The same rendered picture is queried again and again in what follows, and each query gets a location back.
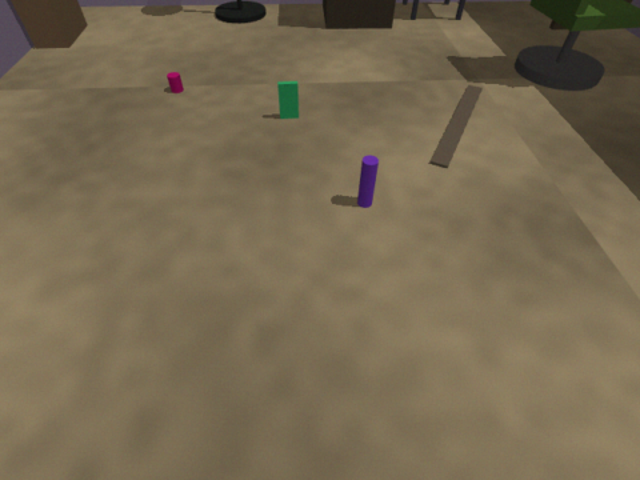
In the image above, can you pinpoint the coat stand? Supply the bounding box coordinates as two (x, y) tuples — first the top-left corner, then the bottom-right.
(215, 0), (266, 23)

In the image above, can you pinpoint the office chair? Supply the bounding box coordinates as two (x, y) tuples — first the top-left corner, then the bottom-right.
(514, 0), (640, 91)

